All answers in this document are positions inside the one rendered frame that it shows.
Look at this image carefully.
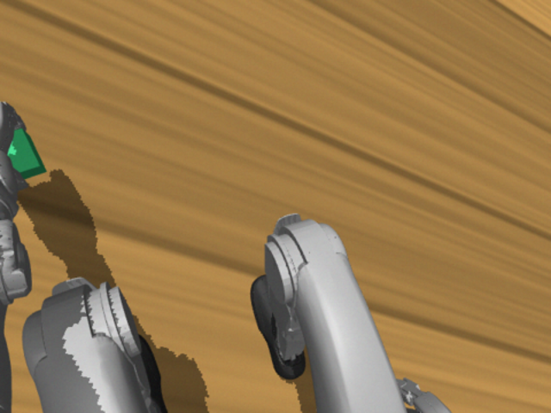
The right robot foot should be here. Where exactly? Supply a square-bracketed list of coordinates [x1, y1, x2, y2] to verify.
[251, 274, 306, 379]

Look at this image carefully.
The small box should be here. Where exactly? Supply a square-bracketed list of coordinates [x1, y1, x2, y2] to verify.
[8, 128, 47, 180]

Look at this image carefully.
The left robot hand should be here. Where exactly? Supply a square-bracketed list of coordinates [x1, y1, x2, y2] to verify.
[0, 102, 28, 191]

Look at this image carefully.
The left robot foot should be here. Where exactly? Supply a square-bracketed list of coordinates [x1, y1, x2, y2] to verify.
[139, 335, 168, 413]

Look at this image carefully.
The right robot hand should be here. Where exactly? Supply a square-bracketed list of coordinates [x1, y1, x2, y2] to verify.
[396, 378, 452, 413]

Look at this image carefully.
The left robot arm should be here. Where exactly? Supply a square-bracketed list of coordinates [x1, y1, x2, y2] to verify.
[0, 150, 32, 413]

